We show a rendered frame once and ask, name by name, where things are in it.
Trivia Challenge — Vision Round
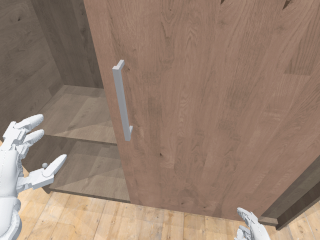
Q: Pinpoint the handle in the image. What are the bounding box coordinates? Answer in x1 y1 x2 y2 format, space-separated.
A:
112 60 133 141

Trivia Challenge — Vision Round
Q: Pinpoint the left robot hand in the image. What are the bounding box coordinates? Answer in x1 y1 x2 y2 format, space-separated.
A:
0 114 67 198

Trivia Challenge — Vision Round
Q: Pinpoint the robot left forearm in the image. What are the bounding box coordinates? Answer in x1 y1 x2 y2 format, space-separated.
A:
0 196 22 240

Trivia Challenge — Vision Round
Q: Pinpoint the wardrobe door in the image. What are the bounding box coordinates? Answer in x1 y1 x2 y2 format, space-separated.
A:
83 0 320 222
261 155 320 219

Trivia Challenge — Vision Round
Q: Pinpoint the right robot hand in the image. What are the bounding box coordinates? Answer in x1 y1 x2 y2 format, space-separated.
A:
234 207 271 240

